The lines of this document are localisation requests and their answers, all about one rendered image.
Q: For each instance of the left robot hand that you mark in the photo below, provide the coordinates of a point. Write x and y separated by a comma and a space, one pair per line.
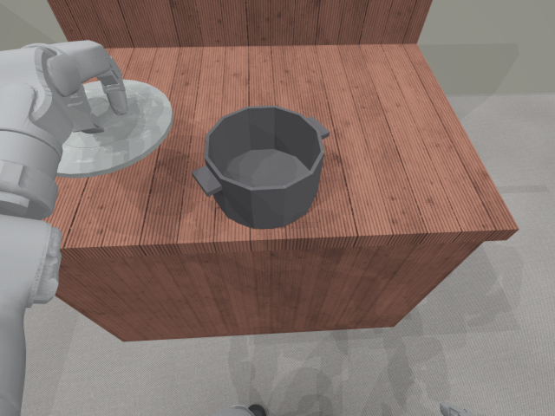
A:
92, 60

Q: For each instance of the pot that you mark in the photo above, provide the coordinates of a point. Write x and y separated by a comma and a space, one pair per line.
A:
263, 165

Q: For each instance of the robot left upper arm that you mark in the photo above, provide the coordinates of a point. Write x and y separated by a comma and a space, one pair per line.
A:
30, 259

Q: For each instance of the left robot forearm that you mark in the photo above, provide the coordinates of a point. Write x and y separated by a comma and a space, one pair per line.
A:
36, 82

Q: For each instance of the lid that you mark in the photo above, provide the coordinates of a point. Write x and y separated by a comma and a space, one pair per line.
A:
126, 138

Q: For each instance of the table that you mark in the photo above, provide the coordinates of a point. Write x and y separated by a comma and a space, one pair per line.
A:
403, 197

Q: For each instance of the knob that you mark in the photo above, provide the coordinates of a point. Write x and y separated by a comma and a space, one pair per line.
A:
101, 108

